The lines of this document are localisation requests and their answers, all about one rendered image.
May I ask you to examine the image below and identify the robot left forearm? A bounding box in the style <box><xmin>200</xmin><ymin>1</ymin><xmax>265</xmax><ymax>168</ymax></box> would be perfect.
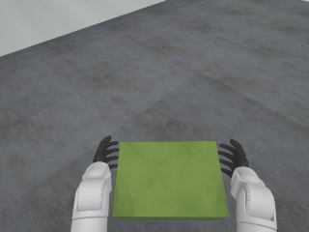
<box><xmin>70</xmin><ymin>161</ymin><xmax>112</xmax><ymax>232</ymax></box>

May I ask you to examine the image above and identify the carton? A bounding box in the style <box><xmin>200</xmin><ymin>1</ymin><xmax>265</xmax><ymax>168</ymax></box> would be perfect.
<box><xmin>112</xmin><ymin>141</ymin><xmax>230</xmax><ymax>220</ymax></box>

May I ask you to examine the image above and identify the robot right forearm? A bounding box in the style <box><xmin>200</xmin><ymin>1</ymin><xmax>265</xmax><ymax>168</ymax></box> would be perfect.
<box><xmin>230</xmin><ymin>166</ymin><xmax>277</xmax><ymax>232</ymax></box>

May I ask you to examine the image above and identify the robot right hand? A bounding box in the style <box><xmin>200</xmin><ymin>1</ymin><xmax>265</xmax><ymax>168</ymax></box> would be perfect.
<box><xmin>217</xmin><ymin>139</ymin><xmax>249</xmax><ymax>178</ymax></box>

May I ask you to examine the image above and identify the robot left hand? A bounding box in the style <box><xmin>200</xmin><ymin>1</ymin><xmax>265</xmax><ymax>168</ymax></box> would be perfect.
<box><xmin>93</xmin><ymin>135</ymin><xmax>120</xmax><ymax>169</ymax></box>

